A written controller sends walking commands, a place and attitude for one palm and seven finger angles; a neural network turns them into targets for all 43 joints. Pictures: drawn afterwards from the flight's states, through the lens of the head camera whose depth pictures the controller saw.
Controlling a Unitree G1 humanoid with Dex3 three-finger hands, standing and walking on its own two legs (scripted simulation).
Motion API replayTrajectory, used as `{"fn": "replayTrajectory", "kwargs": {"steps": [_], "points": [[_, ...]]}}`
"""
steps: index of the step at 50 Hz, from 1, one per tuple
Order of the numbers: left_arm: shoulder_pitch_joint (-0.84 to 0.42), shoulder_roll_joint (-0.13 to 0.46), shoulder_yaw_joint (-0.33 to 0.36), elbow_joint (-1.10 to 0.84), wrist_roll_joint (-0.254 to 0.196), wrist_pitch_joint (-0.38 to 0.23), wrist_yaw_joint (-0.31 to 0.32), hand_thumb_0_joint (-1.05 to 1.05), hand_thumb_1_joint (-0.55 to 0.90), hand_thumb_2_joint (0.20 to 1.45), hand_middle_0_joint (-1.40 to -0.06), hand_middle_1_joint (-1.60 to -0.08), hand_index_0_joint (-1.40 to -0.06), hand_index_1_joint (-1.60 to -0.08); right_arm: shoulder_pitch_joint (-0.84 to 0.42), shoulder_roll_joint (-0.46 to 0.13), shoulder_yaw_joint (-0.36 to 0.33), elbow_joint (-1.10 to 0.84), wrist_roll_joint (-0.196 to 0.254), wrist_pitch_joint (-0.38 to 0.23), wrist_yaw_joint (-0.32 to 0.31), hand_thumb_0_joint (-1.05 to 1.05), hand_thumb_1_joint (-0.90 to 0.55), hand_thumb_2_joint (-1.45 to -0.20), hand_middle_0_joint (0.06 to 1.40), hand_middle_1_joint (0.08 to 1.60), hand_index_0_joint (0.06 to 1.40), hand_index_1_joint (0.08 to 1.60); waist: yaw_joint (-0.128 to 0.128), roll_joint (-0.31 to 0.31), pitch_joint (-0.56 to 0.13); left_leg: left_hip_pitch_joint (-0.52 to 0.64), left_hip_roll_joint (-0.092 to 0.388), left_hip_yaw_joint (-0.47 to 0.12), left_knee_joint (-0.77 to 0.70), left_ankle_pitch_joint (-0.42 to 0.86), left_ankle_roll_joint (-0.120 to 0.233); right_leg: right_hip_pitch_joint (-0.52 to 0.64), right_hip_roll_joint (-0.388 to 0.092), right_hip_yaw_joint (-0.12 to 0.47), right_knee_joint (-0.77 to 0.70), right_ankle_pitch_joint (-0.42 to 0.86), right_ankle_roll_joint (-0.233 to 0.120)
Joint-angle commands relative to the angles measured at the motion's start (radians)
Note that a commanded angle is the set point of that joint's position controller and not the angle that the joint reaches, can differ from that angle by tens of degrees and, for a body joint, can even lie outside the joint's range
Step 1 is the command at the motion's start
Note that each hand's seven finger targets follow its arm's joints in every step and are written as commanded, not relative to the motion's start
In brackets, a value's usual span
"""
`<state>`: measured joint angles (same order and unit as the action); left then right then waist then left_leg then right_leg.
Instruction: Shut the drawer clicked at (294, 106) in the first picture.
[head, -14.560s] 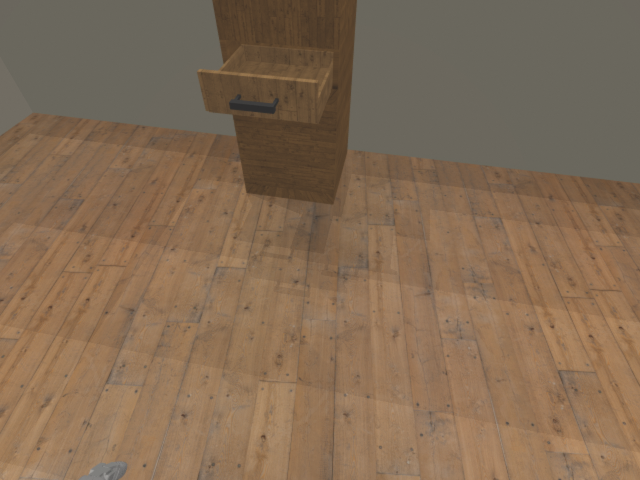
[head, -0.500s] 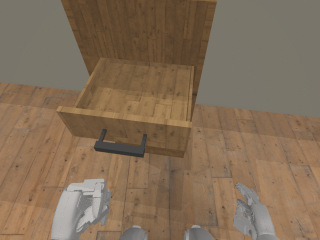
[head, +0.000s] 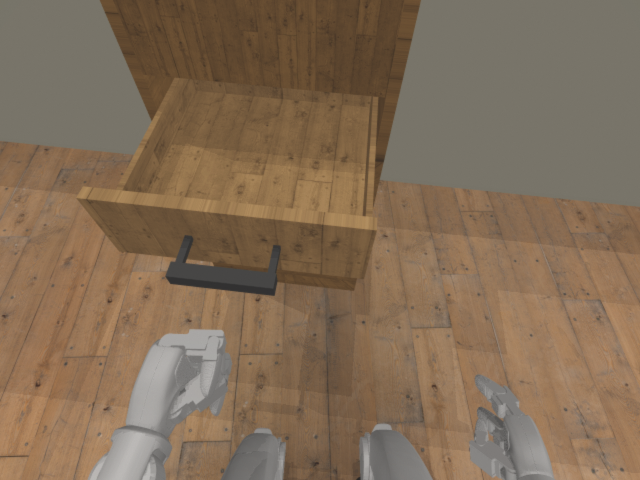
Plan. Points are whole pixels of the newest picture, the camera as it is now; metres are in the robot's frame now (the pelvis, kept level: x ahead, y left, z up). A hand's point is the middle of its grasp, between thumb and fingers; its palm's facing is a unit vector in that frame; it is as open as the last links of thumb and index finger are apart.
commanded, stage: bring the fist close to the handle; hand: left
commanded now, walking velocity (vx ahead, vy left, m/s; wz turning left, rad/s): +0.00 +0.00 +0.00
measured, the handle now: (226, 263) +0.40 +0.14 -0.01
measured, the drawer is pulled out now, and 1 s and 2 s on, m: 0.26 0.26 0.18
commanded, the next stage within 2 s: push the drawer shut in 0.88 s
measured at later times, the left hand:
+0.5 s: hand (231, 348) +0.28 +0.12 -0.01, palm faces -0.12 -0.99 -0.04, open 3.3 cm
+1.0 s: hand (239, 353) +0.27 +0.11 -0.01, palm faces -0.18 -0.98 -0.02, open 3.3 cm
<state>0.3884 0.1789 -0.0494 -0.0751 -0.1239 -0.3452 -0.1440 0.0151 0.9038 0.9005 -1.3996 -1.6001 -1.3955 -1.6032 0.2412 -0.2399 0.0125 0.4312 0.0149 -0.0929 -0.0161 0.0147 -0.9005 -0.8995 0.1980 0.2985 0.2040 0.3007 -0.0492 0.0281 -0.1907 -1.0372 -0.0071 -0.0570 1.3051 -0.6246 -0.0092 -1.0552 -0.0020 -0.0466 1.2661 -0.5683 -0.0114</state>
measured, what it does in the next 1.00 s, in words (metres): stands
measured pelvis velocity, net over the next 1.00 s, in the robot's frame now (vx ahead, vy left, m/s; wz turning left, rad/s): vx -0.01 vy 0.00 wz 0.00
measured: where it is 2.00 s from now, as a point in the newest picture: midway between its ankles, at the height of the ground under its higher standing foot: outside the picture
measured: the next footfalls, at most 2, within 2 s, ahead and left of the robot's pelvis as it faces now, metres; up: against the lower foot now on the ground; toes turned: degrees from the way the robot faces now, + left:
none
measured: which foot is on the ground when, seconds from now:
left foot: down 0.00-1.00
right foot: down 0.00-1.00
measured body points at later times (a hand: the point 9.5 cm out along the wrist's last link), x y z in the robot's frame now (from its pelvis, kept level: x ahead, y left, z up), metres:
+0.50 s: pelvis -0.01 +0.01 -0.03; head +0.10 +0.02 +0.40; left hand +0.28 +0.17 +0.00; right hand +0.18 -0.22 -0.13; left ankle +0.00 +0.12 -0.62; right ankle +0.02 -0.12 -0.62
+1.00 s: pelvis -0.01 +0.00 -0.03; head +0.10 +0.01 +0.41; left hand +0.28 +0.16 -0.01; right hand +0.17 -0.24 -0.12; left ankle +0.00 +0.12 -0.62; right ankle +0.02 -0.12 -0.62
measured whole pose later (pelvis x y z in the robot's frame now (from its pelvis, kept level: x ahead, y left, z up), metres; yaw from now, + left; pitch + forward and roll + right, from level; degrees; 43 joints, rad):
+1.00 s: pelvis -0.01 +0.00 -0.03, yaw +0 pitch +25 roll -2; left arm 0.12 0.18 -0.05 0.12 -0.11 -0.40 -0.11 0.02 0.90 0.90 -1.40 -1.60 -1.40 -1.60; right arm 0.18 -0.25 0.01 0.47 0.01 -0.02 0.01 0.01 -0.90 -0.90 0.20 0.30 0.20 0.30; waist -0.05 0.03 -0.20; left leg -1.21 -0.02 -0.06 1.42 -0.64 -0.01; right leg -1.23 -0.01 -0.05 1.38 -0.58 -0.01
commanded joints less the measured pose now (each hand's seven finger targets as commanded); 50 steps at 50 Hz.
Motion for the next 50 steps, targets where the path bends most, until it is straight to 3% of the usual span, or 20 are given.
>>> {"fn": "replayTrajectory", "kwargs": {"steps": [1,3,7,10,15,17,19,20,23,28,30,34,37,40,42,44,47,50], "points": [[-0.075,0.050,0.066,-0.259,-0.025,-0.125,0.051,0.000,0.900,0.900,-1.400,-1.600,-1.400,-1.600,-0.052,-0.106,-0.055,-0.155,-0.011,-0.068,-0.001,0.000,-0.900,-0.900,0.200,0.300,0.200,0.300,0.016,0.005,-0.271,0.114,-0.009,0.027,-0.154,0.341,0.027,0.217,-0.003,0.011,-0.149,0.280,-0.019],[-0.082,0.042,0.054,-0.237,-0.016,-0.150,0.063,0.000,0.900,0.900,-1.400,-1.600,-1.400,-1.600,-0.046,-0.107,-0.056,-0.138,-0.017,-0.071,0.004,0.000,-0.900,-0.900,0.200,0.300,0.200,0.300,0.008,0.003,-0.296,0.118,-0.005,0.022,-0.137,0.366,0.026,0.191,0.000,0.004,-0.126,0.296,-0.020],[-0.126,-0.003,-0.032,-0.145,0.015,-0.145,0.038,0.000,0.900,0.900,-1.400,-1.600,-1.400,-1.600,-0.047,-0.123,-0.056,-0.124,-0.017,-0.064,0.016,0.000,-0.900,-0.900,0.200,0.300,0.200,0.300,-0.026,-0.002,-0.257,0.089,-0.001,0.007,-0.117,0.331,0.027,0.111,-0.002,-0.005,-0.108,0.248,-0.022],[-0.163,-0.003,-0.051,-0.107,0.034,-0.113,0.022,0.000,0.900,0.900,-1.400,-1.600,-1.400,-1.600,-0.054,-0.131,-0.058,-0.134,-0.013,-0.046,0.017,0.000,-0.900,-0.900,0.200,0.300,0.200,0.300,-0.022,-0.007,-0.268,0.083,-0.001,-0.001,-0.117,0.299,0.025,0.084,-0.005,-0.008,-0.096,0.213,-0.024],[-0.248,0.046,0.035,-0.139,0.024,-0.104,0.066,0.000,0.900,0.900,-1.400,-1.600,-1.400,-1.600,-0.064,-0.124,-0.058,-0.140,-0.017,-0.025,0.011,0.000,-0.900,-0.900,0.200,0.300,0.200,0.300,0.010,-0.007,-0.356,0.094,-0.004,0.001,-0.104,0.342,0.023,0.102,-0.007,-0.006,-0.066,0.244,-0.025],[-0.311,0.053,0.048,-0.152,0.022,-0.120,0.094,0.000,0.900,0.900,-1.400,-1.600,-1.400,-1.600,-0.069,-0.119,-0.053,-0.125,-0.022,-0.021,0.011,0.000,-0.900,-0.900,0.200,0.300,0.200,0.300,0.008,0.015,-0.372,0.096,-0.004,-0.006,-0.093,0.360,0.021,0.075,-0.004,-0.008,-0.048,0.241,-0.026],[-0.327,0.031,0.037,-0.112,0.026,-0.135,0.107,0.000,0.900,0.900,-1.400,-1.600,-1.400,-1.600,-0.069,-0.117,-0.051,-0.114,-0.025,-0.017,0.017,0.000,-0.900,-0.900,0.200,0.300,0.200,0.300,0.001,0.003,-0.359,0.080,-0.004,-0.005,-0.083,0.345,0.019,0.062,-0.004,-0.008,-0.045,0.232,-0.026],[-0.349,0.000,0.002,-0.089,0.031,-0.139,0.107,0.000,0.900,0.900,-1.400,-1.600,-1.400,-1.600,-0.073,-0.116,-0.050,-0.106,-0.026,-0.015,0.020,0.000,-0.900,-0.900,0.200,0.300,0.200,0.300,-0.011,0.002,-0.348,0.074,-0.004,-0.008,-0.076,0.338,0.019,0.043,-0.004,-0.009,-0.043,0.228,-0.026],[-0.397,-0.017,-0.036,0.007,0.050,-0.133,0.086,0.000,0.900,0.900,-1.400,-1.600,-1.400,-1.600,-0.067,-0.127,-0.051,-0.090,-0.024,-0.006,0.023,0.000,-0.900,-0.900,0.200,0.300,0.200,0.300,-0.038,-0.021,-0.324,0.039,-0.001,-0.014,-0.059,0.295,0.022,0.000,-0.004,-0.011,-0.038,0.196,-0.025],[-0.364,0.029,-0.002,-0.039,0.036,-0.093,0.050,0.000,0.900,0.900,-1.400,-1.600,-1.400,-1.600,-0.064,-0.136,-0.057,-0.124,-0.014,0.022,0.024,0.000,-0.900,-0.900,0.200,0.300,0.200,0.300,0.010,0.016,-0.431,0.093,-0.006,-0.005,-0.083,0.341,0.022,0.079,-0.009,-0.002,-0.043,0.238,-0.031],[-0.369,0.039,0.018,-0.090,0.016,-0.085,0.058,0.000,0.900,0.900,-1.400,-1.600,-1.400,-1.600,-0.068,-0.129,-0.057,-0.130,-0.012,0.029,0.023,0.000,-0.900,-0.900,0.200,0.300,0.200,0.300,0.013,0.012,-0.450,0.101,-0.009,0.004,-0.083,0.358,0.025,0.116,-0.010,0.006,-0.055,0.269,-0.027],[-0.376,0.051,0.061,-0.051,0.006,-0.093,0.094,0.000,0.900,0.900,-1.400,-1.600,-1.400,-1.600,-0.065,-0.118,-0.048,-0.115,-0.014,0.036,0.018,0.000,-0.900,-0.900,0.200,0.300,0.200,0.300,-0.001,-0.052,-0.376,0.014,-0.011,0.013,-0.072,0.307,0.032,0.140,-0.005,0.013,-0.069,0.254,-0.019],[-0.406,0.043,0.050,0.006,0.016,-0.119,0.097,0.000,0.900,0.900,-1.400,-1.600,-1.400,-1.600,-0.062,-0.117,-0.047,-0.097,-0.015,0.030,0.016,0.000,-0.900,-0.900,0.200,0.300,0.200,0.300,-0.022,-0.067,-0.317,-0.035,-0.013,0.018,-0.055,0.256,0.036,0.112,-0.001,0.021,-0.080,0.207,-0.019],[-0.379,0.028,0.025,0.027,0.016,-0.137,0.063,0.000,0.900,0.900,-1.400,-1.600,-1.400,-1.600,-0.068,-0.123,-0.051,-0.098,-0.013,0.027,0.020,0.000,-0.900,-0.900,0.200,0.300,0.200,0.300,-0.015,-0.043,-0.330,-0.028,-0.014,0.024,-0.059,0.239,0.033,0.111,-0.004,0.027,-0.084,0.190,-0.021],[-0.409,0.024,0.001,-0.001,0.009,-0.141,0.038,0.000,0.900,0.900,-1.400,-1.600,-1.400,-1.600,-0.064,-0.127,-0.053,-0.099,-0.011,0.024,0.019,0.000,-0.900,-0.900,0.200,0.300,0.200,0.300,-0.023,-0.003,-0.346,0.005,-0.012,0.020,-0.062,0.267,0.036,0.103,-0.005,0.023,-0.081,0.214,-0.025],[-0.382,0.041,0.012,-0.031,0.002,-0.140,0.022,0.000,0.900,0.900,-1.400,-1.600,-1.400,-1.600,-0.063,-0.129,-0.056,-0.104,-0.010,0.024,0.019,0.000,-0.900,-0.900,0.200,0.300,0.200,0.300,-0.006,0.019,-0.381,0.034,-0.012,0.022,-0.069,0.302,0.033,0.129,-0.007,0.026,-0.077,0.252,-0.026],[-0.366,0.055,0.035,-0.045,-0.006,-0.131,0.030,0.000,0.900,0.900,-1.400,-1.600,-1.400,-1.600,-0.057,-0.129,-0.057,-0.105,-0.009,0.024,0.017,0.000,-0.900,-0.900,0.200,0.300,0.200,0.300,-0.008,0.005,-0.391,0.051,-0.008,0.016,-0.066,0.343,0.034,0.123,-0.004,0.016,-0.064,0.288,-0.024],[-0.410,0.061,0.057,-0.015,-0.004,-0.129,0.055,0.000,0.900,0.900,-1.400,-1.600,-1.400,-1.600,-0.063,-0.128,-0.053,-0.096,-0.013,0.027,0.017,0.000,-0.900,-0.900,0.200,0.300,0.200,0.300,-0.017,-0.028,-0.346,0.000,-0.012,0.020,-0.056,0.292,0.035,0.114,-0.004,0.020,-0.070,0.249,-0.018]]}}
